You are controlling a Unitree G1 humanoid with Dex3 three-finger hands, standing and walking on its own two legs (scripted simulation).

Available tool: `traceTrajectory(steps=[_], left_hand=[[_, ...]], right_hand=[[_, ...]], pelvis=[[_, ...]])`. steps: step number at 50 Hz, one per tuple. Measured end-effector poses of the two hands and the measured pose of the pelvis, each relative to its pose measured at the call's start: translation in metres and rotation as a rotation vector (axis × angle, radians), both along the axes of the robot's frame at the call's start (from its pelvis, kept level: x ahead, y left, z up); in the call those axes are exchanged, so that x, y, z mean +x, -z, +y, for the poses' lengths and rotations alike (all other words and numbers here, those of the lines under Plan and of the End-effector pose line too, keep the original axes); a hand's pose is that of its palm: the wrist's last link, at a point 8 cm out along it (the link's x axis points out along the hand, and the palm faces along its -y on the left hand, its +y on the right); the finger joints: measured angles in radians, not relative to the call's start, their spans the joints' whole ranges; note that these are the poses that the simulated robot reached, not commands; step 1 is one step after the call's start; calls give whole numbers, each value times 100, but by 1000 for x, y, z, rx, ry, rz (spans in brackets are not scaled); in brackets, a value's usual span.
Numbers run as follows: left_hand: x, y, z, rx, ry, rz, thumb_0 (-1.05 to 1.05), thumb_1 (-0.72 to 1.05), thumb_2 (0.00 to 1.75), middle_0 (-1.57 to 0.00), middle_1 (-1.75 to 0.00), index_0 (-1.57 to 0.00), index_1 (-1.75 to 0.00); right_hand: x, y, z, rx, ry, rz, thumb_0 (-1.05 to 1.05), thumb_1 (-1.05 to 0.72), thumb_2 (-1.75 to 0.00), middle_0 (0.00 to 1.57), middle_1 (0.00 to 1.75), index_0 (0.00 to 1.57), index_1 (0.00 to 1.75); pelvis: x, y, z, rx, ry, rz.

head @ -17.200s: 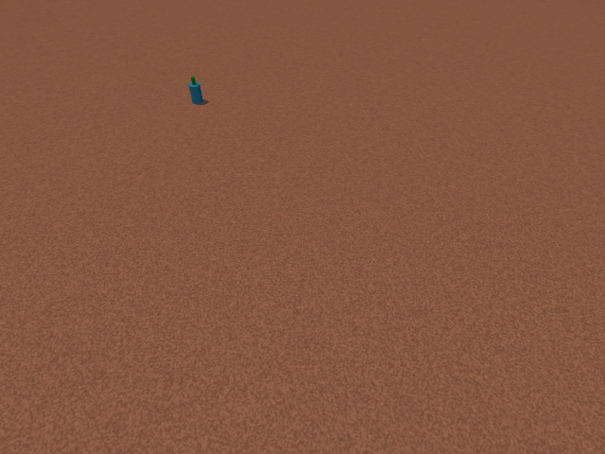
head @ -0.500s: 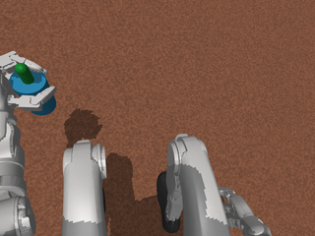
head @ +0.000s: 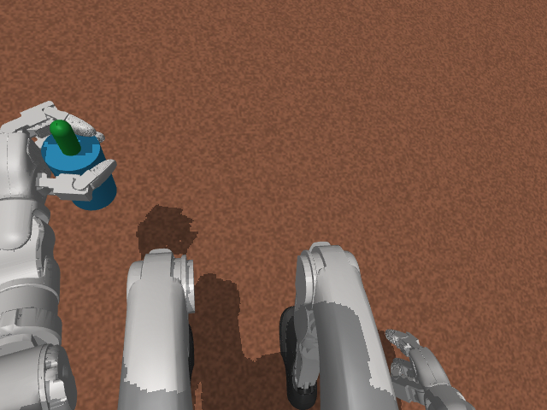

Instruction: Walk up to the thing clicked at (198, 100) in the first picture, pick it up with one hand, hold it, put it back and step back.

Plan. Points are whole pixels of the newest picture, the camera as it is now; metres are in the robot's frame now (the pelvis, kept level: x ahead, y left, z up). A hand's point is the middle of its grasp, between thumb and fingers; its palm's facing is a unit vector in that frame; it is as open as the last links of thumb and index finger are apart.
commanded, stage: settle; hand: left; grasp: from the side
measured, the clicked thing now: (78, 163) +0.44 +0.25 -0.06
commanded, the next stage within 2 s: lift in 0.14 s
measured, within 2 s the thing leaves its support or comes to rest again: neither
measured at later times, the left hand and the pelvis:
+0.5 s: hand (80, 147) +0.44 +0.23 +0.00, palm faces +0.12 -0.99 -0.06, open 7.2 cm; pelvis +0.00 +0.00 +0.02, yaw +1 degrees
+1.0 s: hand (17, 107) +0.40 +0.22 +0.14, palm faces +0.13 -0.99 -0.07, open 7.2 cm; pelvis +0.02 +0.00 +0.13, yaw +3 degrees
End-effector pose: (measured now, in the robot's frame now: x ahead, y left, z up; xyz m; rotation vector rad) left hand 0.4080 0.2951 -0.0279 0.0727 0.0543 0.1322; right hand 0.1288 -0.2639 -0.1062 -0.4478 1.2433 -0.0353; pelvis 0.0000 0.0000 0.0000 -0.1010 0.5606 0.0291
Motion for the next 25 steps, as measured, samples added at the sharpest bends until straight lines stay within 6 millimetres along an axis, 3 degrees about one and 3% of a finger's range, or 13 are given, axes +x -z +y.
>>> traceTrajectory(steps=[17, 25], left_hand=[[4, -11, -14, -19, 4, 8, -1, -14, 95, -81, -88, -103, -103], [1, -31, -15, -15, 15, -10, -1, -13, 95, -81, -88, -102, -103]], right_hand=[[-10, -1, -1, 28, 25, 5, 1, -91, -90, 20, 30, 20, 30], [-7, -11, -4, 31, 49, -9, 1, -92, -90, 20, 30, 20, 30]], pelvis=[[0, -7, -4, 20, -3, 4], [3, -19, -5, 28, -8, 16]])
